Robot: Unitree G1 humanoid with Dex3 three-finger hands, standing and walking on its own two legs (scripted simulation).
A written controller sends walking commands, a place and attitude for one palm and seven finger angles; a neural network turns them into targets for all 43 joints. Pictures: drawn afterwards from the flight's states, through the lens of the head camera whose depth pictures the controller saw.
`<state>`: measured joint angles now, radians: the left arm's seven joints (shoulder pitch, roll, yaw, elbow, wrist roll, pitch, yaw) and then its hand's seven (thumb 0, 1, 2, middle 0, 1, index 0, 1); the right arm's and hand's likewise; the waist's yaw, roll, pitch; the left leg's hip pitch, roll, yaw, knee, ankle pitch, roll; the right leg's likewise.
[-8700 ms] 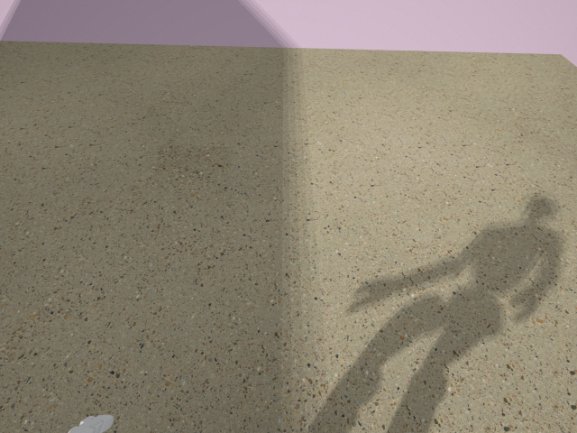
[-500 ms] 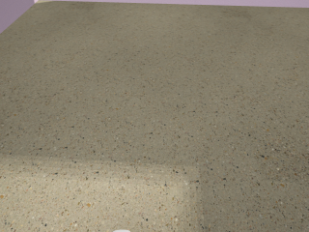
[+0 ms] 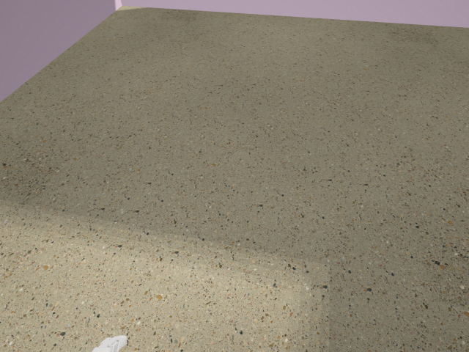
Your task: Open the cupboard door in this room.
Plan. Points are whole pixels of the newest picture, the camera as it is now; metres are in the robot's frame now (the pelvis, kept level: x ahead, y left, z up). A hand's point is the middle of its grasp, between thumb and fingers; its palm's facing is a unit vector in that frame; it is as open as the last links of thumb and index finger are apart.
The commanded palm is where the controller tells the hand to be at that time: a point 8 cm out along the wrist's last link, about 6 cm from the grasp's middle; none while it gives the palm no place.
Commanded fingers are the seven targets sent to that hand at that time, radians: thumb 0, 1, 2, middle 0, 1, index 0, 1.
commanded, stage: turn or walk to find it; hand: left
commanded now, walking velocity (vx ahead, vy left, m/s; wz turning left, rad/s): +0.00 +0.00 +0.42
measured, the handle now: out of the picture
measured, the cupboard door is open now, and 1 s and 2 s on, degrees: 0 0 0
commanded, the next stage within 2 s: none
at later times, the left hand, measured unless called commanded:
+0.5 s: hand out of the picture -0.06 +0.22 -0.18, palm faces +0.30 -0.93 -0.23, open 7.4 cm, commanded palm none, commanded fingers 0.00 0.90 0.90 -0.20 -0.30 -0.20 -0.30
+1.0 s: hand out of the picture -0.03 +0.23 -0.15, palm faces +0.42 -0.87 -0.26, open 7.4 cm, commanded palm none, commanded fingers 0.00 0.90 0.90 -0.20 -0.30 -0.20 -0.30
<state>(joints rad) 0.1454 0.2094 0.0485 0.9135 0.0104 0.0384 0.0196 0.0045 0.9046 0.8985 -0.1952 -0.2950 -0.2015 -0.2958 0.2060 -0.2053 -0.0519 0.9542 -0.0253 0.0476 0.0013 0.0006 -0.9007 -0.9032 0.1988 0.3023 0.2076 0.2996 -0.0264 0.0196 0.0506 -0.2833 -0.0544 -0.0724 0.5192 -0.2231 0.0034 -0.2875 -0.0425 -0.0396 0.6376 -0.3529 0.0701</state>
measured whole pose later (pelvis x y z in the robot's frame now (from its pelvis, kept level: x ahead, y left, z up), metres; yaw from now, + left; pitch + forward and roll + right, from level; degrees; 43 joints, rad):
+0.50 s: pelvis -0.04 +0.01 -0.01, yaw +15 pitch -1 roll +0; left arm 0.26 0.22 0.06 0.98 0.02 0.03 0.02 0.00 0.90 0.90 -0.20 -0.30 -0.21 -0.30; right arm 0.18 -0.23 -0.06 0.99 -0.01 0.05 0.01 0.00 -0.91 -0.90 0.19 0.30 0.20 0.30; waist 0.02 -0.03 0.07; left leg -0.25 0.02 0.07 0.59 -0.32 -0.01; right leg -0.29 -0.17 -0.26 0.63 -0.31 0.03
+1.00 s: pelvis -0.06 +0.00 +0.00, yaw +25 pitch +0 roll +1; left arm 0.12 0.20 0.04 0.91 0.01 0.04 0.02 0.00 0.90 0.90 -0.20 -0.30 -0.20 -0.30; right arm 0.24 -0.20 -0.06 0.97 -0.02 0.05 0.00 0.00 -0.90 -0.90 0.20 0.30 0.21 0.30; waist -0.04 0.02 0.05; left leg -0.30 -0.08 -0.08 0.51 -0.21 0.02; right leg -0.26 -0.03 -0.03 0.59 -0.34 0.06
